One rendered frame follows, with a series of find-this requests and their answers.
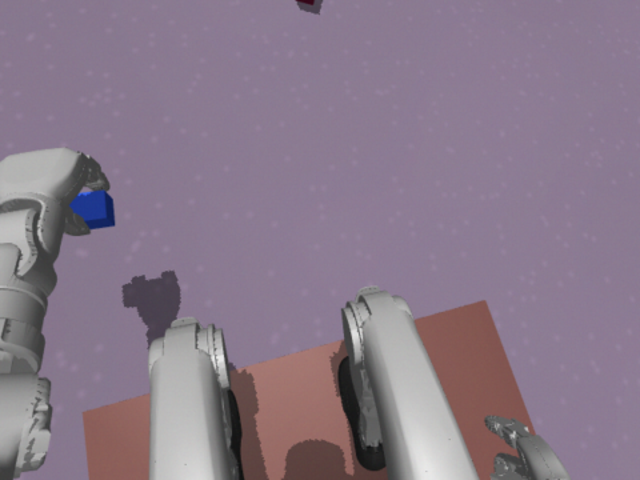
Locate left robot foot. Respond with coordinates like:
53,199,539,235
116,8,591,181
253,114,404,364
227,389,244,480

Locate right robot foot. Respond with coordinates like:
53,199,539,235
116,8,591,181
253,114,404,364
338,356,386,471

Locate left robot arm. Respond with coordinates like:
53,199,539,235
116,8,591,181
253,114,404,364
0,192,66,480

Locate left robot hand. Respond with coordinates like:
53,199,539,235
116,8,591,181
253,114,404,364
0,147,110,236

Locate right robot hand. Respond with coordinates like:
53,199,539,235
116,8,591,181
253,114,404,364
484,415,571,480

